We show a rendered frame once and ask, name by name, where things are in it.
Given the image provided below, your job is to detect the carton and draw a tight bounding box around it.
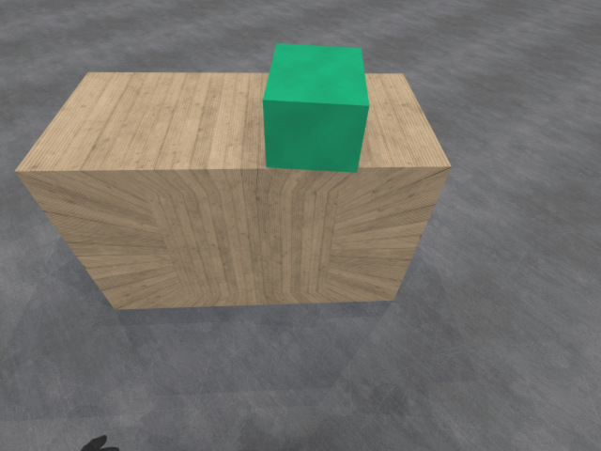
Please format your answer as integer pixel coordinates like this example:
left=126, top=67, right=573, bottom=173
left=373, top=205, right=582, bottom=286
left=263, top=43, right=369, bottom=173

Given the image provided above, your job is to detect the pedestal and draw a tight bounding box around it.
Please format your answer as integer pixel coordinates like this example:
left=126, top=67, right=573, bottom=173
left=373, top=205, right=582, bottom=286
left=15, top=72, right=452, bottom=310

